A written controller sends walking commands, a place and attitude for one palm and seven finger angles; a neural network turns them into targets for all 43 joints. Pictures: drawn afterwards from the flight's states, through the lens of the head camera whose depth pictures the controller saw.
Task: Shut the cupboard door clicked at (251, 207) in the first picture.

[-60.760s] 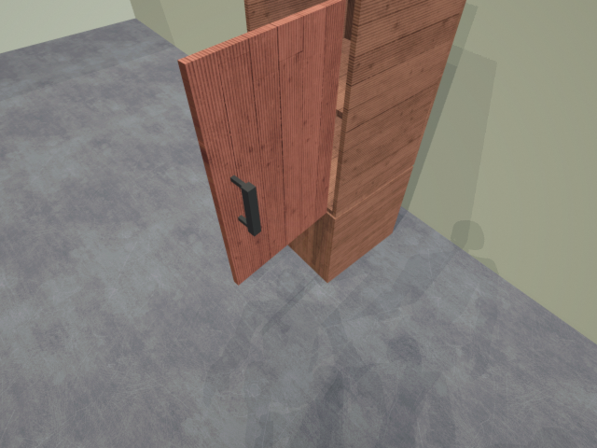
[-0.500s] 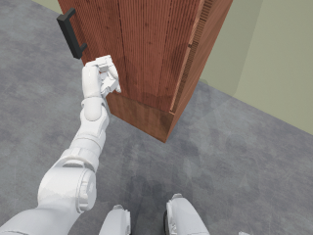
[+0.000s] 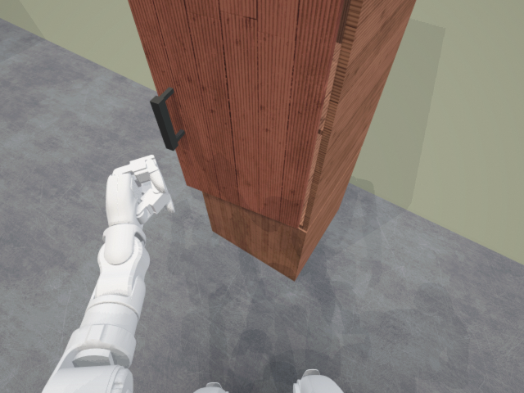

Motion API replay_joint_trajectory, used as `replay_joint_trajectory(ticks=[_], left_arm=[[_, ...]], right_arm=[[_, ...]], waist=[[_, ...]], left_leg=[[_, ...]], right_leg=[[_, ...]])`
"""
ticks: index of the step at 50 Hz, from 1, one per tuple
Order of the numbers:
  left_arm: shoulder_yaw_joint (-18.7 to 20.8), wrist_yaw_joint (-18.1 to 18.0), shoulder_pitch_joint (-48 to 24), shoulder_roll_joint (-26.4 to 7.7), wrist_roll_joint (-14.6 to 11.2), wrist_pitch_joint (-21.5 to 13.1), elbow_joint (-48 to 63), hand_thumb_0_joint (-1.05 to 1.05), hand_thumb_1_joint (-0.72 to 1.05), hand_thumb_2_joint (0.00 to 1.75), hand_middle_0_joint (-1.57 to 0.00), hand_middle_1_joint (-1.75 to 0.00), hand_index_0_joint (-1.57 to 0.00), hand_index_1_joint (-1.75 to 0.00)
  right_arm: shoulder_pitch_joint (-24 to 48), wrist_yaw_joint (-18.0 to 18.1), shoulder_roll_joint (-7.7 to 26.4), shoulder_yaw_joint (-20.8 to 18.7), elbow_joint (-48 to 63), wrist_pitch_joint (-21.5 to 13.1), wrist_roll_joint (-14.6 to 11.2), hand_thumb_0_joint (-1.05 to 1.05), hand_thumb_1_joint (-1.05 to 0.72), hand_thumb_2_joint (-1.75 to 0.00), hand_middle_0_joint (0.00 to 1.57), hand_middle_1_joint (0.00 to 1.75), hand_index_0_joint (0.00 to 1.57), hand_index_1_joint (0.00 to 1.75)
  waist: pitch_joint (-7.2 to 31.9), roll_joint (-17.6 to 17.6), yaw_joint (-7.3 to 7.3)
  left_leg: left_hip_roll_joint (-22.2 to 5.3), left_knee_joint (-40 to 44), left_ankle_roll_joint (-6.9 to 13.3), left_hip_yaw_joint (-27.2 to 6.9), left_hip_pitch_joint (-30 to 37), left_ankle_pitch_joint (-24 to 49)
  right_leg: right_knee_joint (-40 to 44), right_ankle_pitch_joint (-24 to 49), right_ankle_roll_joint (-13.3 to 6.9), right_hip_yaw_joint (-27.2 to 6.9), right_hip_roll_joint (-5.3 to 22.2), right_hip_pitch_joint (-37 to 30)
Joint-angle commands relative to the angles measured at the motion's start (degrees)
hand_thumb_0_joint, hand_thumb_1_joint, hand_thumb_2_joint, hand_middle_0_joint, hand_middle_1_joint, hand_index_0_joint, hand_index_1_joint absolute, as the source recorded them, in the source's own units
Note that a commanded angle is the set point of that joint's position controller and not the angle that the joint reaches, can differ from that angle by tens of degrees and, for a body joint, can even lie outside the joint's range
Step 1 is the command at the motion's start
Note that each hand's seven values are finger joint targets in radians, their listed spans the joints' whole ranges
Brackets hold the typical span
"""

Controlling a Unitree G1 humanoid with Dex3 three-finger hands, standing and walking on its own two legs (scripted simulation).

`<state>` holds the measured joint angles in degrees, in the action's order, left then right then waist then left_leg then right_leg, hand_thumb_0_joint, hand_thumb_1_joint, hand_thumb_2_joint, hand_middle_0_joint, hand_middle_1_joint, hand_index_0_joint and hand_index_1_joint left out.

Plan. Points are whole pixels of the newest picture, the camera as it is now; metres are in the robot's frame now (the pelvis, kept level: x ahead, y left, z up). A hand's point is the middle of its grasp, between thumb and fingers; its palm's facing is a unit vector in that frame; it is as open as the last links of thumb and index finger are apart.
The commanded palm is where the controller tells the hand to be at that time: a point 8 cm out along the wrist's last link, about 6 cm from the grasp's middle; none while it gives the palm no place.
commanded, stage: draw the hand back to the body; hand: left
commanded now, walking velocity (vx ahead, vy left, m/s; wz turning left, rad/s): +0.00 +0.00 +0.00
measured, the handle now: (170, 119) +0.65 +0.20 +0.00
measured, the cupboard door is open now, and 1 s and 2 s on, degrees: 8 8 8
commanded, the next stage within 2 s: step back with the hand held close in 1.22 s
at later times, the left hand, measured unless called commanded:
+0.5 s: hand (57, 234) +0.29 +0.23 +0.15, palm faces +0.28 -0.92 -0.28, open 3.7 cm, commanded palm +0.25 +0.27 +0.17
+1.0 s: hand out of the picture +0.21 +0.29 +0.21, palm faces +0.53 -0.74 -0.42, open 7.0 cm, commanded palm +0.16 +0.32 +0.23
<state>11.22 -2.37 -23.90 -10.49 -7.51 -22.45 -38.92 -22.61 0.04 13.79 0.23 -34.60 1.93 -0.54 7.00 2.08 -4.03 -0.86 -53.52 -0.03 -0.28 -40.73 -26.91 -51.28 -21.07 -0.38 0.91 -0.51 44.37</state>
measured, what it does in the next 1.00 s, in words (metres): rises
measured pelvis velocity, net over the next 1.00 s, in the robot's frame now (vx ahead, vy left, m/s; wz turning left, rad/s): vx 0.03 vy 0.01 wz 0.02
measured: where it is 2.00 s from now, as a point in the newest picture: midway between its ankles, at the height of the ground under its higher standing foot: outside the picture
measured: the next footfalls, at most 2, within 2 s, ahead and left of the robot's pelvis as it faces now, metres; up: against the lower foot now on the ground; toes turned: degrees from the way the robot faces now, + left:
none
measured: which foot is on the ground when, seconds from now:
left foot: down 0.00-1.00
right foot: down 0.00-1.00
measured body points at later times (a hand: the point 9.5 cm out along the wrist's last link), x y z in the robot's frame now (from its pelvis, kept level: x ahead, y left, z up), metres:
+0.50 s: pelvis +0.03 +0.02 +0.05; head +0.02 +0.00 +0.50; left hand +0.27 +0.28 +0.17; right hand +0.23 -0.19 -0.03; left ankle -0.01 +0.12 -0.69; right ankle +0.04 -0.12 -0.69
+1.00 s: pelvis +0.03 +0.01 +0.05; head +0.01 -0.02 +0.50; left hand +0.17 +0.33 +0.24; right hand +0.22 -0.20 -0.04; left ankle -0.01 +0.12 -0.69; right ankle +0.04 -0.12 -0.69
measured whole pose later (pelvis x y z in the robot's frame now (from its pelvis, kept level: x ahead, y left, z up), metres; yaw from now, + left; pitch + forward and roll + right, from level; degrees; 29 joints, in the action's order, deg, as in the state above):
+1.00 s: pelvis +0.03 +0.01 +0.05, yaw +1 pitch -3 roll -1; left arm 21.5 -6.8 26.1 -18.9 -3.1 -4.9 20.0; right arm -12.2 4.8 13.3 1.1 -36.3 -5.7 -0.5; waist -0.1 4.8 4.3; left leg 0.5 -25.6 0.8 -0.8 -4.6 -17.5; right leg -24.9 -13.3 0.7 1.5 0.8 8.2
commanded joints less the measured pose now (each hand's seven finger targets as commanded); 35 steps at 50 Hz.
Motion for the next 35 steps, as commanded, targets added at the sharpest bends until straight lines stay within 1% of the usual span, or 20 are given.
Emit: replay_joint_trajectory(ticks=[1, 2, 4, 6, 7, 8, 9, 10, 11, 13, 14, 18, 20, 23, 27, 29, 30, 31, 32, 35], left_arm=[[-2.47, 2.36, -18.45, -6.72, -0.08, -4.03, 16.17, 0.0, 0.9, 0.9, -1.3, -1.5, -1.3, -1.5], [-2.76, 2.82, -17.19, -7.5, 0.16, -3.91, 18.26, 0.0, 0.9, 0.9, -1.3, -1.5, -1.3, -1.5], [-2.17, 3.73, -11.84, -8.29, -0.35, -2.4, 18.48, 0.0, 0.9, 0.9, -1.24, -1.44, -1.24, -1.44], [-1.52, 4.56, -7.79, -8.81, -1.55, -0.48, 22.09, 0.0, 0.9, 0.9, -1.19, -1.38, -1.19, -1.38], [0.16, 4.76, -5.31, -10.39, -2.37, 0.49, 24.03, 0.0, 0.9, 0.9, -1.16, -1.35, -1.16, -1.35], [-3.33, 1.84, -4.9, -13.77, 3.21, 2.39, 30.08, 0.0, 0.9, 0.9, -1.13, -1.32, -1.13, -1.32], [-1.52, 0.09, -2.72, -14.02, 3.35, 4.15, 33.09, 0.0, 0.9, 0.9, -1.11, -1.29, -1.11, -1.29], [-2.48, -0.44, 0.73, -12.63, 3.24, 5.54, 35.82, 0.0, 0.9, 0.9, -1.08, -1.26, -1.08, -1.26], [-2.31, -1.03, 3.09, -13.07, 3.52, 6.85, 37.81, 0.0, 0.9, 0.9, -1.05, -1.23, -1.05, -1.23], [-1.18, -2.05, 5.72, -14.4, 3.72, 8.94, 40.75, 0.0, 0.9, 0.9, -1.0, -1.17, -1.0, -1.17], [-1.71, -2.39, 6.94, -13.64, 3.96, 9.81, 42.37, 0.0, 0.9, 0.9, -0.97, -1.14, -0.97, -1.14], [-1.55, -2.96, 14.53, -13.09, 4.24, 12.62, 48.52, 0.0, 0.9, 0.9, -0.86, -1.02, -0.86, -1.02], [-1.54, -3.0, 18.6, -12.49, 4.3, 13.79, 50.89, 0.0, 0.9, 0.9, -0.81, -0.96, -0.81, -0.96], [-1.06, -2.82, 23.75, -12.21, 4.28, 14.88, 54.94, 0.0, 0.9, 0.9, -0.72, -0.87, -0.72, -0.87], [2.92, -3.36, 26.94, -15.23, 4.39, 15.38, 59.75, 0.0, 0.9, 0.9, -0.61, -0.75, -0.61, -0.75], [5.24, -3.87, 28.0, -16.65, 4.66, 15.07, 63.72, 0.0, 0.9, 0.9, -0.56, -0.69, -0.56, -0.69], [5.69, -3.96, 29.56, -16.4, 4.57, 15.21, 64.22, 0.0, 0.9, 0.9, -0.53, -0.66, -0.53, -0.66], [7.31, -4.24, 30.42, -17.69, 4.61, 15.07, 66.1, 0.0, 0.9, 0.9, -0.5, -0.63, -0.5, -0.63], [8.81, -4.32, 32.85, -18.73, 4.46, 15.21, 65.91, 0.0, 0.9, 0.9, -0.47, -0.6, -0.47, -0.6], [10.86, -4.55, 36.41, -18.85, 4.42, 14.72, 70.34, 0.0, 0.9, 0.9, -0.39, -0.51, -0.39, -0.51]], right_arm=[[2.55, 1.59, 7.38, -2.86, 6.8, -4.37, -0.38, 0.0, -0.9, -0.9, 0.2, 0.3, 0.2, 0.3], [3.08, 1.68, 7.5, -2.74, 7.31, -4.73, -0.61, 0.0, -0.9, -0.9, 0.2, 0.3, 0.2, 0.3], [4.92, 1.75, 7.35, -2.3, 7.99, -5.2, -1.03, 0.0, -0.9, -0.9, 0.2, 0.3, 0.2, 0.3], [6.75, 1.99, 7.27, -2.17, 9.54, -5.7, -1.45, 0.0, -0.9, -0.9, 0.2, 0.3, 0.2, 0.3], [7.36, 2.26, 7.38, -2.03, 10.34, -5.94, -1.62, 0.0, -0.9, -0.9, 0.2, 0.3, 0.2, 0.3], [9.66, 3.18, 6.05, -2.78, 11.38, -4.03, -1.99, 0.0, -0.9, -0.9, 0.2, 0.3, 0.2, 0.3], [10.26, 3.94, 5.8, -2.84, 12.09, -3.47, -2.0, 0.0, -0.9, -0.9, 0.2, 0.3, 0.2, 0.3], [11.03, 4.29, 5.54, -2.43, 12.9, -3.54, -1.94, 0.0, -0.9, -0.9, 0.2, 0.3, 0.2, 0.3], [11.94, 4.57, 5.53, -2.17, 13.05, -3.36, -1.93, 0.0, -0.9, -0.9, 0.2, 0.3, 0.2, 0.3], [13.28, 5.43, 5.37, -1.66, 12.87, -3.23, -1.9, 0.0, -0.9, -0.9, 0.2, 0.3, 0.2, 0.3], [13.41, 5.63, 5.18, -1.46, 12.82, -3.34, -1.83, 0.0, -0.9, -0.9, 0.2, 0.3, 0.2, 0.3], [14.44, 6.06, 4.58, -0.7, 12.38, -4.54, -1.5, 0.0, -0.9, -0.9, 0.2, 0.3, 0.2, 0.3], [14.84, 5.85, 4.5, -0.28, 12.02, -5.1, -1.16, 0.0, -0.9, -0.9, 0.2, 0.3, 0.2, 0.3], [15.51, 5.54, 4.4, 0.15, 11.69, -5.89, -0.98, 0.0, -0.9, -0.9, 0.2, 0.3, 0.2, 0.3], [16.82, 5.45, 4.54, 0.37, 10.8, -7.01, -0.36, 0.0, -0.9, -0.9, 0.2, 0.3, 0.2, 0.3], [17.13, 5.44, 4.05, 0.58, 10.55, -7.73, -0.06, 0.0, -0.9, -0.9, 0.2, 0.3, 0.2, 0.3], [17.19, 5.37, 3.84, 0.69, 10.29, -7.99, 0.02, 0.0, -0.9, -0.9, 0.2, 0.3, 0.2, 0.3], [17.29, 5.3, 3.93, 0.59, 10.3, -8.25, 0.14, 0.0, -0.9, -0.9, 0.2, 0.3, 0.2, 0.3], [17.52, 5.36, 4.15, 0.45, 9.83, -8.55, 0.32, 0.0, -0.9, -0.9, 0.2, 0.3, 0.2, 0.3], [17.71, 5.16, 3.71, 0.28, 9.71, -9.38, 0.33, 0.0, -0.9, -0.9, 0.2, 0.3, 0.2, 0.3]], waist=[[12.52, -0.15, -0.85], [12.34, 2.67, -0.38], [11.18, 3.1, 1.28], [11.97, 2.55, 2.71], [12.76, 1.87, 3.6], [15.07, 1.09, 3.0], [14.15, 0.18, 3.05], [13.1, -0.57, 3.39], [11.72, 0.24, 3.74], [8.05, -0.76, 3.72], [7.65, -2.16, 3.57], [4.81, 0.67, 4.22], [3.81, 0.01, 4.57], [2.0, 0.3, 5.0], [-0.26, 0.57, 5.73], [1.3, 3.64, 6.25], [0.35, 2.78, 6.29], [1.41, 2.9, 6.62], [0.43, 0.96, 6.82], [1.41, 2.73, 7.21]], left_leg=[[1.76, 10.47, 1.27, 1.27, 6.15, 5.48], [1.86, 11.21, 1.2, 1.29, 7.69, 5.75], [1.62, 13.14, 0.77, 0.67, 8.87, 6.26], [1.5, 14.52, 0.65, 0.66, 10.59, 8.55], [1.54, 15.03, 0.71, 0.49, 11.16, 9.44], [1.67, 18.0, 0.72, 1.24, 14.96, 11.06], [1.44, 18.63, 0.82, 1.24, 16.09, 12.99], [1.34, 19.33, 0.74, 0.93, 16.48, 14.42], [1.08, 20.15, 0.79, 1.02, 17.76, 15.78], [0.76, 21.89, 0.98, 0.82, 19.64, 17.63], [0.63, 22.58, 1.01, 0.76, 21.08, 19.0], [0.3, 25.39, 0.73, 0.78, 26.33, 24.97], [0.23, 26.62, 0.56, 0.81, 27.94, 27.28], [-0.14, 28.6, 0.3, 0.47, 30.09, 30.07], [-0.07, 30.76, 0.13, 0.39, 30.62, 28.26], [0.12, 31.06, -0.1, 0.48, 32.03, 30.01], [0.08, 31.41, -0.28, 0.35, 31.83, 29.98], [0.13, 31.5, -0.3, 0.32, 32.23, 30.57], [0.15, 31.49, 0.01, 0.59, 31.7, 29.75], [0.22, 31.62, -0.32, 0.68, 32.56, 31.97]], right_leg=[[10.41, 5.38, -0.49, -0.2, -0.67, -16.31], [10.75, 5.13, -0.79, -0.07, -0.57, -16.6], [10.92, 5.2, -1.16, 0.59, -0.48, -18.03], [11.25, 7.47, -1.3, 0.88, -0.47, -21.01], [11.43, 8.05, -1.28, 0.95, -0.47, -22.77], [13.73, 8.79, -1.24, -1.43, 0.64, -27.23], [14.55, 10.84, -1.17, -0.84, 0.69, -28.47], [14.79, 12.04, -1.09, -0.37, 0.82, -29.23], [15.64, 13.14, -1.1, -0.27, 0.89, -29.98], [17.57, 14.74, -0.99, 0.14, 0.8, -31.01], [18.3, 15.94, -0.9, 0.41, 0.63, -31.8], [21.15, 19.88, -0.88, 1.09, 0.76, -34.79], [22.46, 21.56, -0.74, 1.62, 0.74, -36.22], [24.26, 22.05, -0.61, 1.93, 0.77, -37.71], [26.4, 20.38, -0.62, 2.16, 0.61, -39.13], [26.48, 21.23, -0.69, 2.13, 0.85, -40.5], [26.75, 20.95, -0.6, 2.38, 0.78, -40.51], [26.91, 21.36, -0.63, 2.34, 0.77, -41.43], [27.5, 21.54, -0.48, 2.16, 0.68, -41.52], [27.23, 22.51, -0.39, 2.34, 0.83, -42.69]])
